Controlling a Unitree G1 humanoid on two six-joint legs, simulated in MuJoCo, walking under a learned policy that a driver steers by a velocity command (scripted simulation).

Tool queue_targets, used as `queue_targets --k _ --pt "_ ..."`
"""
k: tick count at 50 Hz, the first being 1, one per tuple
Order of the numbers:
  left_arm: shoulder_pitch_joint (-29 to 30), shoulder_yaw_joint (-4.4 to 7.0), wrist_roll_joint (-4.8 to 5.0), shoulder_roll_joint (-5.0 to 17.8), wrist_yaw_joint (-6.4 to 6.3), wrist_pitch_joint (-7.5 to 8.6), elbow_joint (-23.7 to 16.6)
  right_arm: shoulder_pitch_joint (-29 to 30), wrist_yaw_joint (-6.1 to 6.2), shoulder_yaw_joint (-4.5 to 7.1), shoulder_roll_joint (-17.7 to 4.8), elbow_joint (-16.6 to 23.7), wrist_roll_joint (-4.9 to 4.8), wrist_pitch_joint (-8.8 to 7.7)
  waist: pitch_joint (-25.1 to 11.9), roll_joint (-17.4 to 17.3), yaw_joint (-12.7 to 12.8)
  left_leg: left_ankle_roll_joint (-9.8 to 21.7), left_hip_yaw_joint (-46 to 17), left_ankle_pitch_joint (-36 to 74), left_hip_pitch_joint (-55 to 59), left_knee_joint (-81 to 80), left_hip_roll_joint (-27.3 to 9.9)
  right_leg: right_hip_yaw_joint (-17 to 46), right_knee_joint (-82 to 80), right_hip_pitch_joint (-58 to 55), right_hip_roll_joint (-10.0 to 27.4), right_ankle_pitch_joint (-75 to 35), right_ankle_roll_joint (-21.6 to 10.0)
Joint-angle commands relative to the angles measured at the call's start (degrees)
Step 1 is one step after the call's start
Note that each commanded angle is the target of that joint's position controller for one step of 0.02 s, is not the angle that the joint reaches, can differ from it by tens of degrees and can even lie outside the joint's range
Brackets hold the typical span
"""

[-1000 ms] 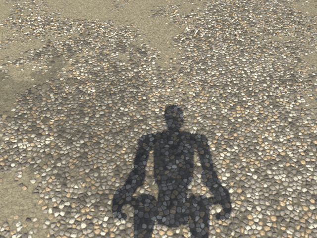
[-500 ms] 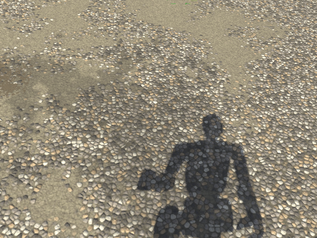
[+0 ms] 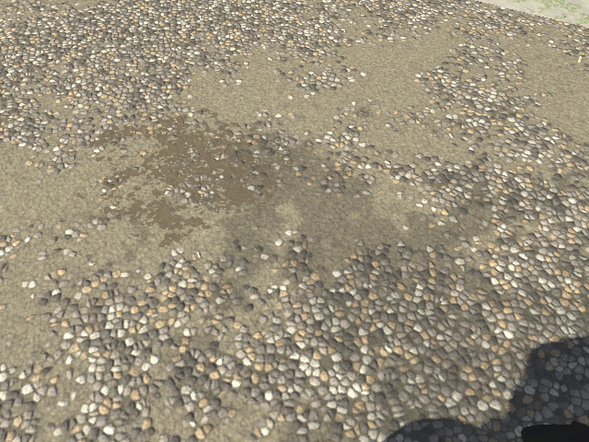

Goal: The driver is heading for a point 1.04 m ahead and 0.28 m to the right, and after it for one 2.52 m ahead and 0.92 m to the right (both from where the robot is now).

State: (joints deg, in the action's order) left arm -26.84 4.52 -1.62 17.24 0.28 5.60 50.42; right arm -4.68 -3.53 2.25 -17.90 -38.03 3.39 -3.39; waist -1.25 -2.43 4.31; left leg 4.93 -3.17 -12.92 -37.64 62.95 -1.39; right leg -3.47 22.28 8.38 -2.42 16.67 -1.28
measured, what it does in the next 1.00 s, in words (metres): walks ahead, turning right: left foot, then right foot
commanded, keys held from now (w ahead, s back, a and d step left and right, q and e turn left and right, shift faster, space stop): w+e+shift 0.76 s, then w+shift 0.02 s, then w+q+shift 0.18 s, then q+shift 0.04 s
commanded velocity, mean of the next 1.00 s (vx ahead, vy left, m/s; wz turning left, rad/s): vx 0.99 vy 0.00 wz -0.60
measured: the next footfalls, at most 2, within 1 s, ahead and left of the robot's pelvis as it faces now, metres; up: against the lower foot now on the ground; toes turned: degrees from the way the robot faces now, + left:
left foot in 0.18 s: +0.34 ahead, +0.14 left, +0.00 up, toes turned -5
right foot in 0.62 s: +0.70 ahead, -0.14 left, +0.00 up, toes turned -31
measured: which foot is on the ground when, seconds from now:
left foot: up 0.00-0.16, down 0.18-0.62, up 0.64-1.00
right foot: down 0.00-0.16, up 0.18-0.60, down 0.62-1.00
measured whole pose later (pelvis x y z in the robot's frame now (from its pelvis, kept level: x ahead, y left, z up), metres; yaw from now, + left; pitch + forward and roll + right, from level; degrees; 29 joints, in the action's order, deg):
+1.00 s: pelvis +0.86 -0.21 -0.02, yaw -38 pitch +2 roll +0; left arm -25.1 2.6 -0.5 17.7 0.7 6.3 48.8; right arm -1.8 -2.1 -1.2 -15.0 -37.0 1.5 -3.7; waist 2.6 -0.8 5.5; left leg 4.6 4.1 7.2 -38.9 30.7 -3.9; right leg 6.3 7.3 -13.4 -8.7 20.2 -8.8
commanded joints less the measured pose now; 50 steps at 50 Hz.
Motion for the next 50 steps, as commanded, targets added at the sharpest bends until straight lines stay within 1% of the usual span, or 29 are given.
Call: queue_targets --k 1,3,6,7,8,9,10,11,12,13,15,19,21,24,26,28,29,30,31,32,33,34,35,37,40,42,44,47,50 --pt "6.79 -0.21 0.85 3.67 0.55 1.72 -5.01 4.54 -1.29 -2.05 0.38 6.58 -0.20 -0.95 7.65 4.59 -5.61 -2.45 0.56 7.68 2.52 -16.37 -3.82 15.14 -18.22 10.61 12.02 -2.56 -9.60" --pt "5.28 0.72 1.29 7.75 1.06 1.87 -4.92 6.66 -1.87 -2.37 0.13 6.57 -1.20 -1.28 7.18 5.12 -4.89 -2.83 4.77 10.46 16.07 -21.26 -0.81 13.13 -20.92 15.96 12.15 -11.70 -9.26" --pt "1.32 1.01 1.51 10.39 1.42 1.41 -3.55 4.78 -0.12 -1.05 -3.13 5.37 -1.18 -1.63 3.92 4.27 -5.64 -2.17 5.33 7.66 22.40 -28.14 1.96 11.75 -10.97 5.32 12.94 -32.17 -8.12" --pt "0.27 1.12 1.57 11.24 1.35 1.07 -2.85 -2.15 0.85 -0.16 -4.56 3.02 -0.69 -1.88 -1.10 3.18 -9.00 -1.65 6.15 5.13 31.08 -30.59 4.22 9.58 0.95 3.65 10.89 -40.82 -7.23" --pt "0.10 1.16 1.88 11.34 1.24 0.95 -2.72 -11.26 2.01 0.91 -6.45 0.48 0.09 -2.12 -6.66 3.48 -13.27 -1.22 5.04 3.63 44.36 -29.94 2.56 8.87 15.34 9.63 8.39 -37.84 -6.45" --pt "1.16 -0.01 1.61 6.78 1.25 1.03 -4.20 -21.57 3.44 2.47 -11.68 -0.25 1.44 -2.30 -13.88 -1.96 -17.50 -0.15 -9.23 -14.66 56.39 -32.20 -11.35 6.92 35.56 20.30 4.50 -18.72 -5.58" --pt "-3.01 -1.53 3.71 -1.05 0.87 0.67 -6.82 -23.04 3.91 3.00 -15.04 -0.01 2.59 -2.12 -20.27 -12.42 -13.13 2.26 -36.47 -32.65 61.26 -43.19 -26.48 7.20 53.79 32.63 0.98 10.55 -5.17" --pt "0.39 -0.80 3.30 3.01 0.50 -0.02 -7.38 -19.28 3.84 2.88 -11.94 -0.21 0.85 -1.63 -15.49 -9.59 -11.93 3.36 -41.67 -35.13 54.53 -48.87 -24.78 8.07 58.36 37.30 2.84 4.41 -5.90" --pt "4.70 -0.57 2.38 3.62 0.76 -0.60 -7.58 -14.62 3.65 1.82 -7.10 -0.29 0.02 -1.85 -6.75 -4.93 -10.09 2.85 -30.74 -27.20 47.48 -47.74 -21.88 7.80 56.54 39.03 5.59 -0.39 -5.84" --pt "6.51 -0.76 1.81 2.71 1.34 -1.06 -7.33 -12.55 3.31 1.41 -4.72 -0.97 -0.33 -2.16 -2.59 -2.47 -8.60 2.41 -22.52 -16.19 41.61 -48.02 -19.23 7.57 54.05 37.74 7.22 -2.34 -5.24" --pt "6.10 -0.76 0.71 0.83 2.36 -2.86 -6.83 -12.32 3.39 0.76 -2.23 -2.63 -1.09 -2.82 0.55 -4.02 -5.33 0.79 -11.56 -5.39 35.13 -50.12 -15.96 7.41 51.91 35.00 8.95 -2.63 -4.08" --pt "15.28 -1.40 -0.11 -1.27 3.69 -4.99 -10.97 -14.43 2.88 0.28 0.42 -6.44 -2.57 -4.59 4.98 -2.60 -3.64 -0.54 3.06 13.37 33.65 -53.52 -13.70 5.03 48.85 39.75 9.88 -8.74 -3.68" --pt "19.53 -1.98 0.12 -1.21 4.35 -4.84 -13.12 -13.76 3.15 0.29 0.18 -7.45 -2.32 -5.03 6.54 -2.81 -2.66 -1.37 10.16 20.39 31.96 -54.80 -11.27 2.88 42.23 37.93 9.23 -15.26 -4.21" --pt "25.93 -2.84 0.18 -0.27 5.54 -4.70 -15.34 -14.60 3.89 0.79 -2.95 -8.71 -2.18 -4.95 9.28 0.61 -2.76 -2.82 17.71 29.55 31.86 -57.28 -9.58 -3.70 26.74 30.27 6.61 -20.49 -6.73" --pt "26.17 -2.85 0.29 1.08 5.60 -4.59 -15.20 -17.31 4.56 1.28 -6.22 -9.21 -2.07 -4.44 7.20 -0.11 -2.13 -3.88 19.60 54.54 36.35 -51.72 -10.02 -8.33 22.03 22.88 1.83 -19.65 -8.71" --pt "16.72 -1.84 0.54 4.39 4.82 -4.52 -12.75 -16.65 5.60 2.37 -10.46 -8.63 -1.53 -2.72 0.72 -3.26 3.82 -4.35 19.11 73.36 40.45 -36.84 -12.11 -8.90 21.18 12.39 -2.09 -14.09 -10.49" --pt "5.96 -0.67 0.56 6.76 4.16 -4.47 -9.83 -13.93 5.88 2.91 -12.08 -7.63 -1.18 -1.64 -4.37 -4.12 9.16 -3.52 17.88 76.12 38.03 -23.39 -13.35 -7.07 21.26 1.44 -3.27 -10.68 -12.01" --pt "-5.85 1.02 0.51 9.48 2.96 -4.34 -5.78 -12.11 5.59 3.06 -12.21 -6.62 -0.74 -0.83 -9.59 -1.83 13.45 -2.81 16.60 65.63 30.27 -4.87 -12.42 -2.93 17.64 -13.64 -4.05 -6.97 -13.60" --pt "-3.18 3.04 2.26 12.71 1.43 -5.31 -5.45 -10.85 4.47 2.44 -7.86 -6.49 -0.67 -0.98 -6.44 9.64 10.52 -4.32 15.82 9.29 14.36 18.88 -0.71 6.26 14.03 -21.47 0.14 -2.30 -15.02" --pt "3.96 3.43 0.06 19.40 1.34 -5.97 -8.50 -18.20 3.76 0.31 -1.89 -0.39 -0.92 -2.21 -10.98 18.22 -1.24 -6.95 8.19 -16.38 -7.37 36.36 4.00 36.32 9.55 -32.39 13.09 -11.23 -24.81" --pt "2.21 4.16 0.20 19.20 0.67 -6.34 -10.51 -13.15 3.76 0.01 -4.96 2.34 -1.32 -3.90 -17.25 10.95 3.54 -6.42 -1.67 -12.56 -14.56 36.44 2.98 50.59 -4.01 -35.40 17.60 5.70 -29.02" --pt "3.15 3.45 0.40 15.05 -0.11 -5.88 -9.31 -9.67 3.78 -0.07 -6.53 2.26 -1.25 -4.82 -6.36 2.94 1.75 -5.83 -2.68 -8.93 -16.04 28.94 -0.59 49.59 -9.72 -25.12 17.34 10.15 -25.36" --pt "4.86 2.68 0.71 12.33 -0.33 -5.10 -8.32 -8.01 3.83 -0.22 -6.26 2.44 -0.88 -4.66 -0.66 -1.77 -1.65 -6.01 -2.56 -6.97 -11.78 21.42 -3.18 44.19 -9.97 -14.80 15.01 6.24 -22.48" --pt "8.08 1.65 0.99 10.12 -0.60 -3.27 -8.68 -9.48 3.89 -0.81 -5.10 1.51 1.07 -2.09 3.90 -3.99 -6.23 -7.53 -2.21 -8.09 -2.94 14.01 -5.57 34.44 -10.10 0.65 9.65 -3.30 -20.27" --pt "8.00 0.79 1.44 8.23 -0.05 -1.10 -8.16 -5.37 3.06 -1.71 -2.32 3.41 0.94 0.20 6.34 -2.54 -6.88 -8.84 1.67 -3.22 2.29 -0.37 -7.44 24.50 -12.93 11.62 4.57 -9.27 -18.66" --pt "6.27 0.33 1.69 6.57 0.37 -0.05 -6.85 0.38 2.01 -2.94 0.57 5.13 -0.10 -0.32 7.62 0.00 -4.47 -7.23 4.19 11.18 5.92 -13.61 -7.31 17.75 -14.24 12.87 1.59 -17.53 -15.26" --pt "2.68 0.27 2.65 6.66 1.15 1.05 -5.67 4.73 1.38 -3.24 1.41 5.34 -1.59 -0.64 7.08 1.37 -0.70 -4.52 6.97 23.93 10.10 -23.34 -5.28 14.67 -16.45 9.45 2.16 -25.34 -11.84" --pt "0.08 0.12 1.82 8.22 0.91 1.59 -3.88 7.25 1.38 -2.49 -0.55 4.92 -2.65 -0.60 6.25 2.73 1.22 -0.99 8.72 26.37 6.44 -30.07 -2.66 11.24 -17.64 -6.38 5.53 -38.01 -8.67" --pt "-1.24 0.12 0.10 10.05 -0.94 0.97 -2.03 4.08 1.59 -1.38 -3.14 3.67 -1.52 -1.53 3.53 6.24 -1.24 2.17 10.91 16.85 9.74 -33.51 3.50 7.34 -6.86 -17.76 8.93 -67.98 -5.40"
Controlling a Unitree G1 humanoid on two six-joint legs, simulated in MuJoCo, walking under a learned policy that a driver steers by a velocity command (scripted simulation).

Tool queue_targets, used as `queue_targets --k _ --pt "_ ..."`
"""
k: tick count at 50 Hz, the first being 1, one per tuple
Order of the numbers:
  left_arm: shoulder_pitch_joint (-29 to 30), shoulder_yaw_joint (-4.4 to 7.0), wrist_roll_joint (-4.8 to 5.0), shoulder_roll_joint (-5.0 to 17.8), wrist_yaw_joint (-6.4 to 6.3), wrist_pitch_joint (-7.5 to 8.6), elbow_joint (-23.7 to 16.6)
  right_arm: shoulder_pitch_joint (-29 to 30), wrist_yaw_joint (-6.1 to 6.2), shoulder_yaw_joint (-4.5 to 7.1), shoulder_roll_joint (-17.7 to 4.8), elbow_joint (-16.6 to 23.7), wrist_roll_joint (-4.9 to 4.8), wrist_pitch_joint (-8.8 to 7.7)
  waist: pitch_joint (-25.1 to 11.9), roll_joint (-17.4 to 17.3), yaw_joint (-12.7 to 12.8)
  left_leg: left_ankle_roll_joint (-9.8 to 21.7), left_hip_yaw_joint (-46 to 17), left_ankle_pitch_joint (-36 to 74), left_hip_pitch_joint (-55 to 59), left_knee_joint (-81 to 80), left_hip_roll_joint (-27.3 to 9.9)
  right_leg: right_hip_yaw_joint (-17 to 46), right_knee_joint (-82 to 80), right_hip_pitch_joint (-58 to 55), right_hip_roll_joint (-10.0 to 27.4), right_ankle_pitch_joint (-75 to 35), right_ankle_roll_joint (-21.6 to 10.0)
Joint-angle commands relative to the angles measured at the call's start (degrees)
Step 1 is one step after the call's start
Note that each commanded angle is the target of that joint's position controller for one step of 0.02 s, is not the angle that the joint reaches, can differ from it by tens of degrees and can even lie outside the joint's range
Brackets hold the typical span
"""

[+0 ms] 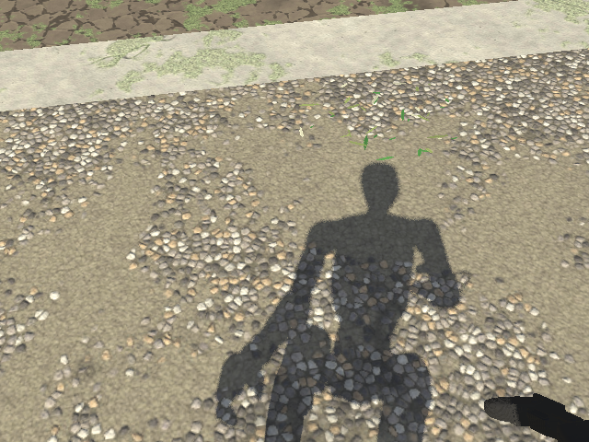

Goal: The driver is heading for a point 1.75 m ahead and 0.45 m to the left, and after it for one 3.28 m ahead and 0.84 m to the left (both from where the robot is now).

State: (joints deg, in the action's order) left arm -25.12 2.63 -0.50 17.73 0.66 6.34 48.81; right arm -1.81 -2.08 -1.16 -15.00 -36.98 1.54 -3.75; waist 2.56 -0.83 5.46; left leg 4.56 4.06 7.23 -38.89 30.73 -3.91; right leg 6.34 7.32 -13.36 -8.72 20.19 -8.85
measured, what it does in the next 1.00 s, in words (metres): walks ahead, turning left: left foot, then right foot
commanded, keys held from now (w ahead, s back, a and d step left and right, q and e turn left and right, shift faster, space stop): q+shift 0.48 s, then shift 0.14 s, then e+shift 0.38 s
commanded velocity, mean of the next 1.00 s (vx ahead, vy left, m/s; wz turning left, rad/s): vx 0.20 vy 0.00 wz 0.31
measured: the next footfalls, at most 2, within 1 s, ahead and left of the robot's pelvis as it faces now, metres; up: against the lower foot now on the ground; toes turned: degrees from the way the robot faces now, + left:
left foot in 0.06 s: +0.29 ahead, +0.10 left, +0.00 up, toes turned +4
right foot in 0.56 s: +0.49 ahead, +0.00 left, +0.00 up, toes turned +35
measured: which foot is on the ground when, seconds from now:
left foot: up 0.00-0.04, down 0.06-0.54, up 0.56-0.92, down 0.94-1.00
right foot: down 0.00-0.04, up 0.06-0.54, down 0.56-0.94, up 0.96-1.00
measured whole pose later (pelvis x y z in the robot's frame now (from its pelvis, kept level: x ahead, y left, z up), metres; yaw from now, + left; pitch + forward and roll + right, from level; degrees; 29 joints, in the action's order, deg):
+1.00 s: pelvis +0.34 +0.03 +0.02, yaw +18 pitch +1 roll +0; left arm -17.5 4.4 -0.5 17.3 0.4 -3.2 44.0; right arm -10.2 3.0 0.5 -16.2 -41.6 1.3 2.5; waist 3.2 1.3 2.5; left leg 3.3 -2.9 -13.3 -9.8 24.0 4.3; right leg 8.7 40.0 25.6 -8.3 19.8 0.4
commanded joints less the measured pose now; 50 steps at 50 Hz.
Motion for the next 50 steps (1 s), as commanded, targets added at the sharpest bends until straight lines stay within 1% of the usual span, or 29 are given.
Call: queue_targets --k 1,2,3,4,5,6,7,8,10,13,19,23,26,27,28,29,30,31,32,35,37,39,43,45,46,47,48,49,50 --pt "-1.93 2.10 -2.19 10.15 -2.10 -0.42 -0.46 -6.45 0.24 2.74 -7.52 -0.10 0.10 -1.39 -4.44 5.81 -5.93 3.25 2.92 -5.64 17.07 -1.44 8.67 -3.42 16.90 2.18 15.68 -77.66 3.41" --pt "1.15 2.26 -2.75 10.63 -2.67 -1.05 -0.98 -18.61 0.45 3.45 -8.73 -4.27 -0.07 -1.62 -9.02 6.02 -11.77 3.94 2.28 -2.78 26.99 -3.42 9.49 -5.75 30.81 4.01 15.09 -79.25 4.74" --pt "4.78 2.01 -2.31 9.94 -2.92 -1.07 -2.29 -29.09 0.90 4.27 -10.37 -7.71 0.53 -1.71 -12.31 4.33 -17.03 5.48 -1.76 2.08 39.26 -4.14 5.50 -8.36 48.13 13.45 12.18 -66.87 5.97" --pt "-1.53 0.32 0.07 1.26 -2.24 -0.91 -5.12 -30.69 1.08 6.28 -17.67 -8.39 1.86 -1.32 -18.74 -16.54 -10.38 17.42 -27.11 31.67 64.77 6.30 -13.45 -8.73 79.73 43.35 1.93 -2.63 11.16" --pt "-1.24 0.31 0.64 5.63 -2.61 -0.45 -5.97 -29.44 0.28 7.16 -15.96 -6.96 -0.42 -0.75 -31.68 -9.81 -12.20 22.75 -44.71 38.85 72.24 -0.57 -17.84 -1.77 89.87 51.56 -0.90 8.79 11.30" --pt "4.99 -0.20 0.43 6.09 -2.76 -0.43 -7.65 -23.99 0.71 7.45 -15.13 -5.48 -1.30 -0.46 -25.14 -2.88 -10.82 20.76 -36.88 34.46 64.74 -2.75 -15.05 0.86 87.20 53.82 4.10 2.34 10.88" --pt "8.75 -0.81 -0.68 5.92 -2.25 -0.14 -9.00 -21.19 0.98 6.61 -11.62 -5.46 -1.92 0.13 -16.89 1.90 -9.57 17.55 -31.26 27.96 54.47 -5.74 -11.67 -0.23 80.62 53.25 6.58 0.86 9.85" --pt "11.46 -1.11 -1.52 4.97 -1.85 -0.56 -9.65 -20.11 1.39 5.90 -9.05 -5.95 -1.91 0.46 -9.91 4.64 -7.94 15.36 -27.61 27.62 45.02 -8.33 -8.51 -1.06 76.12 52.69 7.82 1.06 9.76" --pt "10.87 -1.50 -2.92 4.18 -1.40 -3.43 -10.94 -20.13 1.71 5.23 -7.72 -6.83 -2.11 0.76 -5.44 4.62 -4.45 13.24 -24.67 30.03 33.11 -11.18 -5.15 -1.69 68.02 47.83 9.04 1.58 10.73" --pt "10.84 -2.53 -2.66 2.28 -1.68 -5.14 -12.54 -18.31 1.06 6.62 -12.23 -5.89 -1.01 0.62 -6.55 1.86 -2.31 12.20 -21.47 36.56 23.41 -10.93 -1.18 -3.78 55.69 42.28 8.68 0.33 11.98" --pt "20.99 -2.72 -1.30 3.49 -2.36 -6.30 -15.87 -20.69 2.16 7.69 -11.92 -4.90 -1.97 3.62 -9.28 -3.84 -6.67 3.69 -24.97 22.54 25.67 -6.40 3.77 -2.68 42.58 41.84 6.58 -12.90 11.76" --pt "25.21 -2.94 -0.58 4.19 -2.55 -4.78 -17.21 -21.37 2.83 8.68 -12.64 -3.72 -0.82 5.21 -6.32 -5.22 -9.13 4.19 -33.55 14.16 32.62 -3.25 2.38 1.15 34.49 45.18 5.30 -8.55 11.02" --pt "18.45 -2.61 -0.32 4.93 -2.93 -3.25 -14.88 -16.40 2.96 8.65 -11.89 -2.04 -0.70 5.37 -4.86 -6.70 -5.98 1.44 -34.96 7.67 30.04 0.32 3.88 1.29 20.21 34.14 5.56 -10.87 8.90" --pt "15.24 -2.34 -0.81 5.43 -3.35 -2.63 -13.88 -15.55 2.93 8.11 -10.40 -1.60 -1.47 5.13 -5.24 -4.98 -4.70 -0.82 -32.92 1.90 25.77 4.29 5.99 2.35 14.24 25.65 8.70 -18.57 7.46" --pt "14.32 -1.50 -1.08 9.11 -3.88 -2.63 -14.38 -20.69 2.95 6.95 -6.27 -1.05 -2.09 4.94 -10.49 7.04 -7.49 -3.31 -24.45 -23.13 20.95 16.73 10.82 14.85 14.72 15.50 22.93 -32.94 3.23" --pt "12.94 -0.73 -0.64 11.19 -3.63 -4.25 -14.20 -25.33 3.48 7.47 -8.26 -0.81 -1.70 5.69 -13.36 16.78 -8.41 -5.08 -13.52 -50.43 13.49 25.20 18.88 29.39 13.33 12.28 32.83 -46.17 -6.11" --pt "12.48 -0.61 0.40 8.57 -3.21 -5.09 -14.15 -25.19 3.44 7.62 -11.08 -2.63 0.79 6.01 -12.00 11.45 -8.36 -5.65 -12.02 -46.86 10.45 34.62 14.05 31.76 13.57 14.13 32.94 -45.16 -8.45" --pt "13.41 -1.40 0.63 4.89 -3.07 -5.46 -14.52 -21.28 2.96 7.81 -11.80 -3.36 0.86 6.38 -9.47 5.69 -7.56 -5.87 -12.65 -41.60 10.87 36.98 12.67 24.16 14.16 17.63 29.00 -41.50 -6.86" --pt "14.49 -1.79 -0.02 3.38 -2.88 -5.79 -14.16 -18.21 2.59 7.51 -10.82 -3.26 0.14 6.81 -7.78 4.01 -7.31 -6.34 -13.65 -38.17 12.94 36.12 12.56 18.31 13.37 21.51 24.31 -37.81 -4.46" --pt "15.97 -2.37 -1.16 2.26 -2.06 -5.15 -11.80 -17.19 1.97 5.24 -6.34 -3.74 -0.76 7.85 -6.94 8.93 -8.61 -6.93 -12.89 -34.41 20.37 26.23 12.30 10.37 11.81 27.34 16.16 -32.03 -0.17" --pt "14.52 -0.67 -0.78 6.32 -1.40 -5.82 -10.87 -14.87 2.56 4.78 -7.24 -3.12 -0.71 8.27 -5.24 12.36 -7.95 -6.94 -6.08 -37.09 19.95 17.20 11.11 13.41 10.86 25.70 14.07 -27.06 -0.12" --pt "10.64 1.10 -0.59 9.31 -0.79 -6.85 -9.99 -11.85 3.25 4.39 -7.80 -2.45 -0.97 8.38 -4.77 12.03 -6.05 -6.12 -6.84 -37.45 18.82 12.98 11.19 18.85 10.05 23.15 15.22 -22.40 -1.32" --pt "10.11 2.98 -0.39 9.87 -0.02 -7.94 -9.61 -11.02 3.98 3.70 -7.55 -2.03 -1.75 6.93 -6.24 11.06 -6.11 -4.11 -8.19 -33.11 23.04 4.29 11.51 23.91 8.55 23.58 14.70 -16.45 -0.47" --pt "11.82 3.57 0.04 9.42 0.09 -8.56 -9.67 -13.73 4.64 3.54 -7.11 -2.68 -1.74 6.02 -6.44 10.60 -7.86 -2.53 -7.65 -28.10 30.15 -5.61 11.79 23.75 8.54 28.03 12.68 -11.17 2.16" --pt "12.84 3.68 0.50 8.73 0.01 -8.70 -9.91 -15.71 5.19 3.75 -7.84 -3.18 -1.35 5.54 -6.29 10.10 -8.83 -1.49 -8.32 -24.50 36.58 -12.17 10.09 22.15 9.23 33.32 10.39 -5.94 5.10" --pt "11.80 3.30 0.92 6.34 -0.17 -8.59 -10.37 -16.46 5.77 4.66 -11.60 -3.04 -0.60 5.08 -6.69 4.30 -8.12 0.84 -15.77 -28.45 43.40 -17.52 1.22 17.67 14.58 41.07 6.12 4.36 8.84" --pt "11.18 2.87 1.82 3.07 -0.27 -8.37 -11.73 -11.12 6.01 5.79 -16.53 -1.20 -0.05 5.34 -4.98 -11.23 -6.98 7.16 -31.76 -31.52 39.85 -21.57 -14.14 3.52 31.99 48.16 -2.55 9.17 10.43" --pt "9.89 4.03 -0.63 7.83 -0.80 -8.39 -10.11 -5.23 5.82 5.04 -13.54 -0.13 0.64 5.54 -0.54 -6.08 -4.87 10.21 -28.36 -20.89 30.01 -21.10 -18.50 -0.23 45.14 48.38 2.42 9.73 10.53" --pt "9.07 4.68 -0.98 8.72 -0.58 -8.68 -9.13 -4.00 5.66 3.76 -8.70 0.76 0.39 5.18 -0.79 -3.36 -3.40 10.01 -23.35 -10.91 26.46 -18.51 -15.65 -0.95 52.09 43.79 4.07 8.05 10.23"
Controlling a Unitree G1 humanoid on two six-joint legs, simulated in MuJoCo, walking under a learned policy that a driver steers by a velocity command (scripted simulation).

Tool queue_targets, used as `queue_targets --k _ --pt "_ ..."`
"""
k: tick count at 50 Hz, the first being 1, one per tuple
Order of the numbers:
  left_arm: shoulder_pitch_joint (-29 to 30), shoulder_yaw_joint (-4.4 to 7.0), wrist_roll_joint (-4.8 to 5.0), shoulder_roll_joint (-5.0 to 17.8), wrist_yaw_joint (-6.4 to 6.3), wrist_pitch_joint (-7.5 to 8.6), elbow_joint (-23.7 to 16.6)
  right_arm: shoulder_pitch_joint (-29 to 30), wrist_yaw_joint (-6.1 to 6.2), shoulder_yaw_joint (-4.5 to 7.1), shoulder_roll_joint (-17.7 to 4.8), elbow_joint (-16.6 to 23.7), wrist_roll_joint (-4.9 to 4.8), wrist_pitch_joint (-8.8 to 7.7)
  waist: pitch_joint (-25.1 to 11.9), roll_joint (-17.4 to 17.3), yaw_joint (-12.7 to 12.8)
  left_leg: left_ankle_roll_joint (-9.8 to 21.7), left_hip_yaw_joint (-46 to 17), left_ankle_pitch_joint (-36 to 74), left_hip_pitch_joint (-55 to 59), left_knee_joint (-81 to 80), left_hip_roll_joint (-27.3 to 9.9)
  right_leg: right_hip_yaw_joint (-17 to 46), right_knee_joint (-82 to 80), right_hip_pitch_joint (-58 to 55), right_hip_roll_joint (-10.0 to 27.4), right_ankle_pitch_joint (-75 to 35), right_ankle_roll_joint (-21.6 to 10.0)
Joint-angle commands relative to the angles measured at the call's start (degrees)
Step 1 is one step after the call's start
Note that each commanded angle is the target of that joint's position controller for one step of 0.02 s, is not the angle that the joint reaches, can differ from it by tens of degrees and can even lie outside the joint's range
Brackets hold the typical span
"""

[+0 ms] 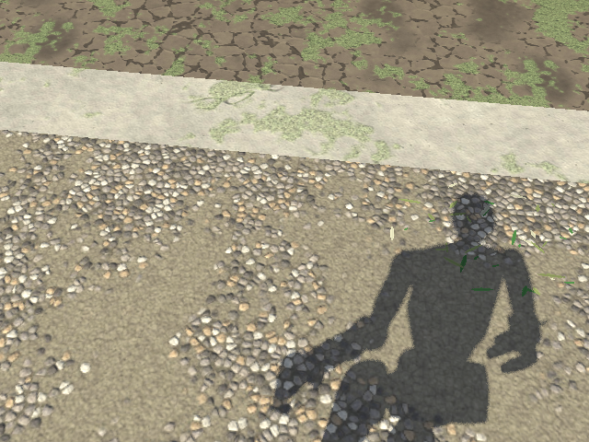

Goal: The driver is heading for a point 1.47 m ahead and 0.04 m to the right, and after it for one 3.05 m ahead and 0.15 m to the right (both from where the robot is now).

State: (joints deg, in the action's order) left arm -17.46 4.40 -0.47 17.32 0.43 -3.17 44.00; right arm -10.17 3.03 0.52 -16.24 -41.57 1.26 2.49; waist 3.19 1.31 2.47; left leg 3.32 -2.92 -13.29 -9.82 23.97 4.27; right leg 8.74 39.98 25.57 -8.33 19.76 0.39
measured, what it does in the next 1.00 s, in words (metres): steps on the spot: right foot, then left foot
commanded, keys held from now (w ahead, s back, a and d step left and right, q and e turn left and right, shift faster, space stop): e+shift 0.18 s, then shift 0.10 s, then q+shift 0.62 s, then shift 0.08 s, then e+shift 0.02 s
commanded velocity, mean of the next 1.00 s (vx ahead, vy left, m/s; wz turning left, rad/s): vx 0.00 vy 0.00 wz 0.14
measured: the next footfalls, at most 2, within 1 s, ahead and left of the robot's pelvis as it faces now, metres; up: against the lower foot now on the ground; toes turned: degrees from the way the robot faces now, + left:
right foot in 0.34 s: +0.01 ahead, -0.14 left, +0.00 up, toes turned -16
left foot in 0.82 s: +0.02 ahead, +0.07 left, +0.00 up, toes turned +10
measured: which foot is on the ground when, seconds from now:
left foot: down 0.00-0.34, up 0.36-0.80, down 0.82-1.00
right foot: up 0.00-0.32, down 0.34-0.82, up 0.84-1.00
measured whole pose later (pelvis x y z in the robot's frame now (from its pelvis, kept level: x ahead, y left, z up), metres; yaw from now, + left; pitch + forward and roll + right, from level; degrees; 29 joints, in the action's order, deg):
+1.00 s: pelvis -0.01 -0.01 +0.00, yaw +12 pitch +0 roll -1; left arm -10.1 3.3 -1.7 18.1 -0.4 -2.9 41.3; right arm -12.3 -0.4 4.2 -17.8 -37.7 0.0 3.3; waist 5.0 2.8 0.3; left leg 5.1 -0.8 -13.4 -14.7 28.0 4.2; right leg -0.6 63.5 28.5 2.5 22.5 2.9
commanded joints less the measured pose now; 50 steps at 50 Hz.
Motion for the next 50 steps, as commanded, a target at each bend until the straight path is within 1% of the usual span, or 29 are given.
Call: queue_targets --k 1,2,4,7,10,14,15,16,17,18,19,20,22,23,25,28,30,33,36,39,40,41,42,43,44,46,47,48,50 --pt "-0.80 2.92 -1.17 8.24 -0.03 0.24 -3.28 6.26 0.38 1.32 -4.97 5.48 0.54 -1.35 -1.09 -4.65 1.51 9.43 -9.88 16.85 -2.87 -9.75 -19.93 -3.83 24.59 4.53 4.04 5.86 0.97" --pt "-1.92 2.84 -1.38 7.61 0.39 -0.47 -2.89 6.63 0.44 1.18 -4.73 5.79 0.40 -1.65 -1.85 -6.38 1.91 8.22 -5.69 21.33 -0.85 -8.15 -17.70 -4.61 28.32 5.67 4.53 3.92 1.12" --pt "-0.47 2.16 -0.66 6.41 1.47 -1.11 -3.64 4.04 0.40 1.32 -5.17 5.67 0.50 -1.71 -1.98 -8.22 -0.04 7.79 -0.85 29.20 3.59 -6.07 -16.21 -7.06 27.51 8.63 6.02 2.81 2.26" --pt "6.01 1.14 -0.12 4.79 2.73 -1.25 -6.83 -2.51 0.12 2.35 -7.14 3.93 0.44 -1.52 -2.21 -9.18 -4.33 8.35 0.65 33.53 11.32 -3.88 -18.11 -9.14 19.27 11.27 7.88 2.83 3.31" --pt "8.75 0.34 0.16 3.43 3.41 -1.42 -9.18 -4.26 -0.78 3.28 -8.86 3.17 0.56 -1.74 -2.99 -10.58 -5.53 7.71 3.15 34.70 10.09 -1.75 -19.37 -11.01 10.07 4.97 8.25 4.81 2.15" --pt "7.64 0.18 0.37 3.56 2.47 -1.10 -9.75 -4.20 -2.01 4.06 -10.58 2.01 -0.04 -2.18 -4.56 -12.71 -4.34 6.20 4.39 36.33 6.29 3.63 -19.29 -13.73 -2.07 -5.42 5.09 4.88 -0.59" --pt "6.00 0.05 -0.20 3.18 1.99 -0.71 -9.13 -3.98 -2.14 3.94 -10.36 1.54 -0.63 -2.08 -5.02 -11.43 -2.80 4.96 4.95 34.41 3.91 7.03 -17.93 -13.13 -9.70 -10.30 4.25 0.36 -1.45" --pt "3.32 -0.01 -1.14 3.80 1.32 0.09 -8.24 -4.37 -2.29 3.64 -9.64 0.83 -1.19 -1.99 -6.25 -7.42 -0.45 2.39 6.51 28.38 -0.76 11.79 -16.15 -10.25 -20.83 -18.59 5.51 -10.98 -2.28" --pt "-0.23 0.47 -2.29 8.11 0.54 1.02 -8.05 -6.32 -2.53 1.98 -4.58 2.38 -1.08 -1.94 -11.98 4.74 -0.03 -1.32 8.61 5.93 -11.93 21.74 -13.09 5.77 -23.59 -33.00 20.43 -24.79 -4.59" --pt "1.55 -0.23 -0.53 9.34 -0.42 1.70 -8.26 -6.35 -2.78 0.10 1.07 3.23 -0.98 -1.00 -13.13 13.77 -0.60 -3.31 7.47 -22.17 -13.74 23.58 -6.72 12.77 -21.23 -27.09 32.88 -48.45 -13.76" --pt "1.34 -1.63 -0.08 3.62 -0.96 2.15 -7.09 -4.35 -2.73 0.96 -2.76 1.47 -1.19 -0.02 -12.17 5.94 1.18 -3.53 1.07 -21.91 -9.70 25.87 -8.49 6.54 -20.23 -24.34 29.96 -46.22 -15.56" --pt "5.52 -2.28 -0.53 2.92 -1.49 2.15 -6.85 -3.70 -3.09 1.55 -3.79 1.17 -1.86 0.19 -6.96 7.01 -0.76 -3.38 0.22 -20.78 -11.33 27.39 -6.84 2.32 -20.60 -21.43 27.45 -42.72 -14.41" --pt "9.75 -1.51 -0.32 5.74 -2.65 1.33 -7.02 -6.12 -3.43 3.51 -7.97 -0.99 -0.95 0.28 -2.58 8.25 -2.64 -3.67 1.40 -15.23 -13.97 31.41 -5.47 -3.98 -21.16 -19.78 23.33 -40.81 -11.16" --pt "9.66 -1.25 -0.18 6.31 -2.86 0.95 -7.08 -8.66 -3.57 3.93 -8.39 -2.22 -0.53 0.41 -3.20 8.17 -3.00 -4.21 2.37 -14.00 -14.31 35.11 -4.65 -6.18 -20.74 -20.12 22.76 -43.10 -11.11" --pt "10.19 -1.36 -0.25 5.16 -2.95 0.64 -7.57 -9.71 -3.77 4.19 -7.20 -2.69 -0.89 0.88 -4.00 5.12 -3.09 -5.21 3.06 -12.61 -15.58 40.03 -4.61 -8.51 -21.35 -19.94 23.54 -37.98 -11.43" --pt "10.73 -1.53 -0.87 3.51 -3.38 0.86 -7.32 -7.07 -4.26 4.30 -5.53 -1.04 -0.77 1.67 -1.31 5.89 -2.35 -6.29 4.27 -9.91 -18.91 38.73 -5.89 -10.26 -23.94 -18.71 24.02 -23.63 -11.80" --pt "9.76 -1.43 -1.16 3.24 -3.54 1.20 -6.62 -5.40 -4.85 4.28 -4.77 0.42 -0.40 1.89 -0.83 5.95 -1.77 -6.48 4.76 -9.26 -20.18 35.03 -6.80 -10.45 -24.21 -19.95 25.21 -20.23 -12.36" --pt "9.35 -1.00 -1.48 3.85 -3.10 1.89 -6.00 -4.19 -5.77 3.93 -3.22 2.45 -0.30 1.97 -2.10 5.74 -1.67 -5.39 5.95 -9.92 -17.41 27.96 -7.60 -12.39 -22.33 -20.49 26.73 -21.95 -12.52" --pt "9.52 -0.31 -1.52 5.27 -2.18 2.38 -5.76 -3.57 -6.28 4.09 -3.32 4.42 -0.73 2.06 -3.61 6.56 -1.98 -3.56 8.12 -11.01 -12.69 22.62 -7.17 -14.49 -19.46 -19.14 28.23 -25.78 -11.53" --pt "9.50 0.45 -0.75 6.83 -1.06 2.50 -5.68 -3.51 -6.42 4.48 -3.61 6.03 -1.09 1.99 -4.81 6.00 -2.60 -1.72 9.68 -10.29 -8.29 15.65 -6.28 -16.48 -14.59 -18.51 29.51 -25.21 -8.81" --pt "9.60 0.72 -0.17 7.25 -0.73 2.30 -5.47 -5.01 -6.25 4.59 -3.52 6.00 -0.78 1.64 -5.30 4.01 -4.22 -0.88 9.63 -5.55 -4.12 9.42 -5.57 -18.68 -10.29 -16.20 28.70 -22.34 -6.40" --pt "7.82 0.87 0.01 6.77 -0.33 2.13 -4.80 -8.85 -5.54 5.30 -5.65 4.77 0.02 0.86 -6.46 -2.40 -6.19 0.70 3.76 0.92 2.57 1.76 -6.30 -21.10 -0.97 -11.13 25.47 -14.60 -2.66" --pt "7.16 -0.21 -0.34 2.61 0.00 1.81 -7.31 -10.63 -4.37 7.36 -14.72 5.38 0.10 -0.02 -5.29 -19.89 -5.78 6.10 -20.65 17.47 8.82 -5.83 -21.54 -25.11 15.80 5.08 16.30 11.30 2.60" --pt "13.49 -0.63 -1.42 3.01 -0.62 0.70 -10.62 -14.63 -4.25 8.66 -17.93 5.19 -0.76 -0.19 -6.42 -16.64 -8.64 15.13 -30.24 29.13 7.80 -5.40 -26.07 -12.59 25.21 11.76 9.01 21.42 3.58" --pt "12.71 -0.71 -1.33 3.63 -0.91 0.34 -10.02 -13.47 -3.99 8.25 -15.77 5.21 -1.14 -0.09 -6.06 -10.38 -7.64 15.87 -25.09 24.22 8.81 -5.18 -24.49 -8.62 28.70 13.79 10.85 17.41 3.53" --pt "11.03 -0.34 -0.64 4.64 -1.26 1.26 -8.26 -4.23 -3.11 6.60 -11.05 7.02 -1.15 0.69 -2.35 -6.60 -3.69 11.48 -16.72 15.12 4.89 -6.41 -17.37 -7.03 25.24 12.79 12.41 5.20 2.54" --pt "9.39 -0.02 -1.39 5.74 -1.29 1.33 -7.23 -1.47 -2.75 5.93 -9.17 7.89 -1.44 0.66 -3.30 -7.44 -2.80 10.38 -14.13 19.51 4.60 -5.76 -15.30 -7.73 24.95 10.85 11.96 2.14 2.47" --pt "7.23 0.09 -1.69 5.97 -1.13 1.06 -5.97 -0.97 -2.83 5.39 -8.23 8.05 -1.38 0.43 -5.44 -6.85 -2.34 9.94 -12.09 24.75 4.95 -4.92 -14.26 -8.11 25.81 8.66 11.18 0.76 2.52" --pt "4.53 -0.10 -1.00 5.12 -0.70 0.37 -4.44 -2.16 -3.10 4.90 -7.80 7.31 -1.25 -0.37 -7.75 -4.76 -2.12 9.44 -9.82 29.68 6.09 -4.46 -14.23 -8.71 24.78 6.26 10.57 0.01 2.65"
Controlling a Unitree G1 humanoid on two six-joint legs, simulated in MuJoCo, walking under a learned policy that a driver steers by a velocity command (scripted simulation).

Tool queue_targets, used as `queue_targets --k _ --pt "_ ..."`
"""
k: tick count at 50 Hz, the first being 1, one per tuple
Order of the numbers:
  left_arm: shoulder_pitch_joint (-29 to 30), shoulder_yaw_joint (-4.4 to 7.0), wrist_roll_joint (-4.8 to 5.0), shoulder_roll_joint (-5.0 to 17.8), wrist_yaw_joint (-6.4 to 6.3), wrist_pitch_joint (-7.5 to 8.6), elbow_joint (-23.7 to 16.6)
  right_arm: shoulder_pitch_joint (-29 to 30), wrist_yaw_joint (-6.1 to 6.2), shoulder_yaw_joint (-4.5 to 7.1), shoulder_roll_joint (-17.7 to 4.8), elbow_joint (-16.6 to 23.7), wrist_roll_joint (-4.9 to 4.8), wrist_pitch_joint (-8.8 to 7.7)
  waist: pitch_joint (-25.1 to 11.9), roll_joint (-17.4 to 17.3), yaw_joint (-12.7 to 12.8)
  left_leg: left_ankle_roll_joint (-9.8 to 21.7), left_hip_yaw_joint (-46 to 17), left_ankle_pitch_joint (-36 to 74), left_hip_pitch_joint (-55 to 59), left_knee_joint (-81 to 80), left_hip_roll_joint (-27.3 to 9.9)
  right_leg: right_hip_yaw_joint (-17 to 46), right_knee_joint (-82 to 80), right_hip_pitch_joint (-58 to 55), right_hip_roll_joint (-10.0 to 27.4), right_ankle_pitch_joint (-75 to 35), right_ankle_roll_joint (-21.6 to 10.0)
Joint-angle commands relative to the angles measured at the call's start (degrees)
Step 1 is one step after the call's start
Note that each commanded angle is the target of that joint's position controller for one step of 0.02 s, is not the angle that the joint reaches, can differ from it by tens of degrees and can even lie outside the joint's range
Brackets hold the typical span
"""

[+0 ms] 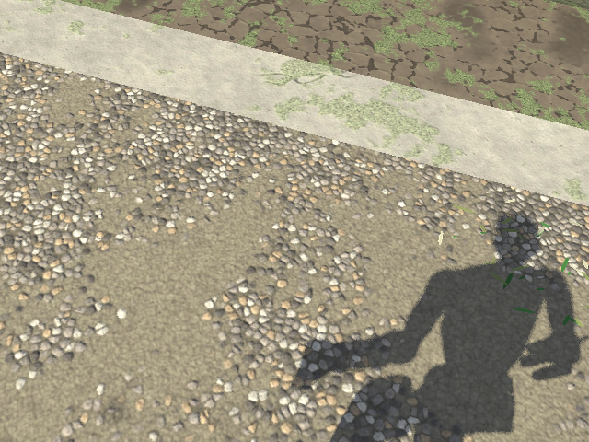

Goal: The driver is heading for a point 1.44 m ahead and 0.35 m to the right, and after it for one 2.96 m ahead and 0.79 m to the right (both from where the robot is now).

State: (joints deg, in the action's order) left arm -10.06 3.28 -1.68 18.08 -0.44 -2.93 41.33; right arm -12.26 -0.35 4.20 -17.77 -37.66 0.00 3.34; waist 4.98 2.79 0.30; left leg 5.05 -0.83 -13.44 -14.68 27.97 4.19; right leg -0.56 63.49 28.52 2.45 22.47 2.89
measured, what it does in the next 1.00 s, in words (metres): walks ahead, turning right: right foot, then left foot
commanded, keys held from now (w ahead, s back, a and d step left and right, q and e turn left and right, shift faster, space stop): e+shift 0.52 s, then w+e+shift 0.06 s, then w+shift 0.10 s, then w+q+shift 0.32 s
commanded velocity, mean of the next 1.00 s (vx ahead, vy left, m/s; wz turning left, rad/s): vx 0.28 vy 0.00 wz -0.27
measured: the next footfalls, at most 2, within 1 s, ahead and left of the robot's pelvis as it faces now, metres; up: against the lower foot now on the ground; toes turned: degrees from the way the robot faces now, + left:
right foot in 0.40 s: +0.02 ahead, -0.11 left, +0.00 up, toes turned -13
left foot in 1.00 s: +0.38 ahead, -0.02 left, +0.00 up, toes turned -17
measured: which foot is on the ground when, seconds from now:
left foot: down 0.00-0.40, up 0.42-0.98, down 1.00-1.00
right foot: up 0.00-0.38, down 0.40-1.00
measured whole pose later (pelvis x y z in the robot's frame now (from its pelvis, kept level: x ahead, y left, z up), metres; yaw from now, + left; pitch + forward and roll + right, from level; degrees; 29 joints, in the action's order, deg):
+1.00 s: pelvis +0.22 -0.06 -0.02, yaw -19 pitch +3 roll +0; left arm -24.5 3.2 -2.3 19.0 0.2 4.4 47.1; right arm -6.5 -3.8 2.0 -19.0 -37.9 1.5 -1.2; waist -1.9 2.4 3.3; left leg 7.3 3.6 -14.2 -29.2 35.3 1.3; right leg 4.1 15.2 -8.8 -0.9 25.8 -2.2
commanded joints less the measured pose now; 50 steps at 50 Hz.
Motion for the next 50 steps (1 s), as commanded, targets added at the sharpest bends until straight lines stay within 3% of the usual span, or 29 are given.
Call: queue_targets --k 1,5,7,9,14,18,19,20,21,22,23,24,26,27,28,29,30,32,35,39,42,45,47,48,49,50 --pt "-3.63 0.78 0.63 3.70 0.30 -0.25 -1.18 -0.31 0.32 0.84 -5.60 3.03 0.21 -1.57 -9.57 -6.28 -0.03 7.43 -10.97 29.61 11.05 -9.03 -14.22 0.26 -0.44 2.32 -0.17 -2.98 0.13" --pt "-3.75 -0.27 0.84 1.34 0.94 -1.28 0.93 0.75 1.10 -1.88 -1.20 1.23 1.76 -2.49 -6.58 -8.56 -1.03 5.43 -6.87 15.68 6.60 -13.25 -14.05 1.10 -14.43 -6.01 0.07 -4.21 -0.71" --pt "-2.16 0.27 0.91 3.07 1.20 -1.26 0.57 0.42 1.52 -1.20 -4.55 0.26 2.30 -2.46 -3.84 -10.18 -2.22 5.80 -6.55 11.01 4.94 -12.98 -15.20 0.92 -17.02 -7.09 -1.89 -2.35 -1.69" --pt "-2.15 0.86 0.90 4.59 1.52 -0.93 0.09 -0.23 1.75 -0.55 -6.49 -0.36 1.93 -2.05 -2.72 -9.49 -2.28 7.28 -7.64 12.36 6.41 -11.53 -17.61 0.43 -16.21 -4.73 -2.08 0.70 -2.35" --pt "-3.01 0.72 1.35 2.76 2.12 -0.27 -1.03 1.37 2.18 -0.34 -5.40 -0.73 1.66 -2.12 -3.82 -7.58 -1.37 8.66 -6.07 24.69 9.59 -7.17 -20.80 -1.69 -17.65 -4.81 -1.30 5.21 -3.34" --pt "-5.46 0.86 1.99 1.66 2.38 0.28 -2.05 3.45 2.16 0.32 -5.96 -1.10 1.28 -2.10 -6.56 -8.08 0.50 5.37 -1.46 27.17 9.68 -0.65 -20.30 -3.82 -28.51 -11.11 -2.77 0.71 -5.20" --pt "-6.93 0.96 1.69 1.86 2.24 0.86 -2.09 3.59 2.19 0.57 -6.25 -1.37 1.09 -2.13 -7.15 -6.53 1.95 2.41 1.27 22.49 6.85 3.81 -18.66 -2.05 -36.11 -15.68 -3.02 -6.63 -6.21" --pt "-8.62 2.17 0.64 6.35 1.74 1.62 -2.17 2.93 2.02 0.48 -5.24 -0.87 1.21 -2.27 -7.34 2.53 2.42 -1.95 6.08 10.24 -0.83 15.92 -13.49 11.46 -44.03 -21.17 3.30 -14.77 -8.78" --pt "-11.09 4.47 0.72 15.33 1.67 2.11 -2.64 6.67 2.00 -0.69 -1.31 3.44 1.22 -1.80 -4.98 14.56 2.48 -6.66 7.78 -20.86 -19.82 26.66 -0.51 35.03 -44.85 -27.15 17.62 -42.79 -17.93" --pt "-15.81 4.80 1.23 14.00 1.54 1.90 -1.68 7.84 2.39 -1.00 -1.99 3.24 1.96 -1.41 -8.03 7.72 4.93 -6.52 -0.95 -25.95 -22.22 36.09 -1.06 34.79 -43.99 -29.86 18.42 -46.39 -23.22" --pt "-13.19 4.36 1.65 11.66 1.11 1.49 -2.07 6.63 2.09 -0.97 -2.43 2.34 1.50 -1.48 -6.62 3.17 3.09 -6.53 -2.92 -20.97 -23.51 39.25 -2.77 29.66 -43.12 -29.00 15.53 -42.59 -23.00" --pt "-8.52 3.87 1.80 9.71 0.71 0.83 -3.03 6.49 1.79 -0.76 -3.24 1.73 1.00 -1.92 -4.57 0.33 1.21 -6.66 -3.43 -15.09 -23.68 37.91 -4.29 25.23 -43.63 -26.88 11.58 -37.86 -20.40" --pt "-4.01 3.27 2.37 7.49 0.27 0.29 -4.66 6.06 1.35 -0.38 -4.84 1.35 1.80 -2.18 -5.87 1.29 0.04 -7.75 -2.89 -9.23 -22.35 35.54 -4.81 21.19 -43.22 -27.23 6.58 -39.82 -16.87" --pt "-6.23 3.41 2.30 7.72 0.57 0.36 -4.32 4.67 0.69 -0.47 -4.98 0.87 2.44 -2.05 -9.38 0.49 0.67 -8.19 -2.47 -7.77 -20.91 34.77 -4.52 21.63 -44.81 -28.24 5.24 -28.39 -16.62" --pt "-7.73 3.63 2.13 8.19 0.97 0.57 -4.04 4.96 0.09 -0.55 -4.84 0.89 2.66 -1.93 -9.82 0.45 1.45 -8.29 -2.53 -6.73 -21.36 33.02 -4.67 23.60 -47.22 -28.34 4.39 -12.04 -16.67" --pt "-8.76 3.77 1.81 8.51 1.33 0.82 -3.79 6.52 -0.41 -0.62 -4.73 1.31 2.74 -1.89 -8.27 0.99 2.40 -8.45 -2.58 -6.15 -23.01 30.44 -4.69 26.25 -49.93 -27.75 3.96 2.67 -16.98" --pt "-9.31 3.73 1.43 8.65 1.49 1.14 -3.49 7.40 -0.82 -0.59 -4.85 1.37 2.72 -1.95 -6.31 2.38 2.83 -8.72 -2.13 -5.47 -24.85 27.93 -4.68 27.93 -52.01 -27.53 4.28 9.81 -17.22" --pt "-11.26 3.47 0.91 8.32 1.39 2.16 -2.63 9.14 -1.05 -0.64 -4.81 1.14 2.71 -2.68 -3.67 3.76 4.06 -9.25 -1.66 -2.13 -26.46 22.71 -5.35 28.71 -53.51 -27.40 4.78 10.22 -17.21" --pt "-13.46 3.00 0.74 7.99 1.04 4.04 -1.07 10.58 -1.34 -1.10 -4.16 0.71 2.82 -4.14 -3.40 4.13 5.10 -9.12 -0.50 2.44 -25.52 15.63 -6.19 26.81 -53.79 -28.18 5.14 5.80 -16.50" --pt "-13.76 2.61 0.31 8.87 1.43 6.12 -0.69 14.33 -1.97 -1.16 -5.13 1.71 1.63 -4.92 -0.74 4.73 6.65 -6.61 1.26 4.16 -24.71 11.01 -7.13 24.88 -56.13 -26.98 7.75 6.88 -16.03" --pt "-14.43 2.52 -0.12 9.54 0.98 7.19 0.36 15.66 -2.89 -1.17 -5.62 3.13 1.22 -5.11 2.04 3.52 6.57 -3.99 0.70 3.38 -26.60 10.38 -7.27 22.35 -58.38 -28.89 10.85 6.49 -15.72" --pt "-14.55 2.54 -0.78 10.02 0.29 8.04 1.78 15.81 -3.84 -1.21 -5.80 4.64 1.11 -5.14 4.06 2.31 5.70 -0.77 -0.23 1.61 -28.43 10.64 -6.87 17.61 -59.64 -32.53 12.98 1.70 -14.67" --pt "-13.04 2.33 -1.07 9.92 0.29 8.34 2.42 13.57 -3.96 -1.43 -5.47 5.03 1.31 -4.96 3.05 2.32 3.62 1.76 2.76 -0.61 -23.60 9.54 -5.66 11.99 -57.33 -32.50 12.65 -13.62 -13.35" --pt "-11.06 2.11 -0.85 9.88 0.41 8.49 2.29 9.60 -3.64 -1.36 -5.32 4.24 1.40 -4.85 0.38 2.40 1.02 3.27 5.62 -1.93 -14.81 8.27 -3.28 7.40 -52.67 -29.68 11.38 -32.14 -12.04" --pt "-10.90 1.95 -0.49 9.92 0.44 8.37 2.44 2.99 -3.17 -0.72 -6.15 2.25 1.59 -4.96 -4.62 1.39 -2.22 4.20 8.32 -2.12 -3.44 8.33 0.13 3.06 -42.07 -27.16 9.99 -52.32 -11.11" --pt "-10.51 1.60 -0.50 9.70 0.16 8.06 2.19 -9.33 -2.61 0.51 -8.25 -1.71 1.82 -5.27 -11.64 -1.46 -7.74 5.41 8.33 -3.57 12.50 7.36 2.98 -1.29 -25.43 -20.76 7.38 -61.94 -9.60"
